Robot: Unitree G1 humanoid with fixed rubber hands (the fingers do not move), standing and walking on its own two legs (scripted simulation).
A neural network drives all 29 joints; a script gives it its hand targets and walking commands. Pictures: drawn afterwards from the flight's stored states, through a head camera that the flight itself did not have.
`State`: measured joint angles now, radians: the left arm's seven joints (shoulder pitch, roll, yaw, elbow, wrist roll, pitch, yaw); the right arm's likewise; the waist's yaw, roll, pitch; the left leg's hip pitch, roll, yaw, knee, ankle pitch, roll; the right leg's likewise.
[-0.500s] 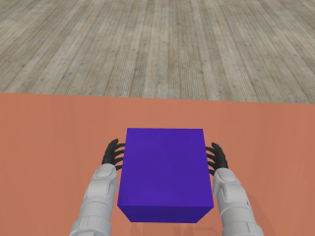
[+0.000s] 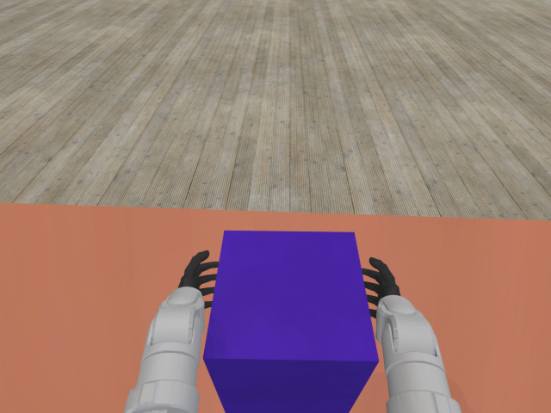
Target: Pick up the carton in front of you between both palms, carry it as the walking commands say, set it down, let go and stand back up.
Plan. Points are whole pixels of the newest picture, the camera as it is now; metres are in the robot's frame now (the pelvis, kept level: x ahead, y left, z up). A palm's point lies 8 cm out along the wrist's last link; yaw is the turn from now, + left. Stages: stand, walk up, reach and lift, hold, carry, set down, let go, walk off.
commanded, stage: reach and lift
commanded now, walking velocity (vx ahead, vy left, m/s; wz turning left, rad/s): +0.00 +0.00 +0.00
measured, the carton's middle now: (287, 325) +0.29 +0.00 -0.05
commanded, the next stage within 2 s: hold in 0.76 s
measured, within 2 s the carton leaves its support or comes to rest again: neither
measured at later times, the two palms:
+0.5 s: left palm (190, 288) +0.30 +0.15 +0.03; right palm (388, 296) +0.30 -0.15 +0.03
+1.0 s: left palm (187, 284) +0.29 +0.15 +0.06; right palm (394, 293) +0.29 -0.15 +0.05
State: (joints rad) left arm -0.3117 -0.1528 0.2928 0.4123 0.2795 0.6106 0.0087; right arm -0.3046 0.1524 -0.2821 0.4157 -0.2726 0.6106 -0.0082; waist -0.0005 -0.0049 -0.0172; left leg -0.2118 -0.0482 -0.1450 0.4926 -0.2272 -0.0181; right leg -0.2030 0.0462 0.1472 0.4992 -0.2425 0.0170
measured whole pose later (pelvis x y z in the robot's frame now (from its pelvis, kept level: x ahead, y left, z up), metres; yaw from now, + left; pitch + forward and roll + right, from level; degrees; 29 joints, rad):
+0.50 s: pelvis +0.02 +0.00 +0.01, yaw +0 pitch -4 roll +0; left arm -0.26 -0.15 0.24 0.32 0.27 0.66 0.01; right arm -0.25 0.15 -0.23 0.32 -0.26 0.66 0.00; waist 0.00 0.00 -0.01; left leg -0.14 -0.04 -0.14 0.41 -0.21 -0.02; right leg -0.13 0.04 0.14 0.42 -0.22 0.01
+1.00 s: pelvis +0.01 +0.00 +0.01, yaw +0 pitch -6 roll +0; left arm -0.24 -0.15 0.21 0.23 0.25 0.75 0.01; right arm -0.24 0.15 -0.20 0.22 -0.25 0.76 0.00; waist 0.00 0.00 -0.01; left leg -0.06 -0.04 -0.14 0.37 -0.19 -0.02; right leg -0.05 0.04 0.14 0.37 -0.20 0.01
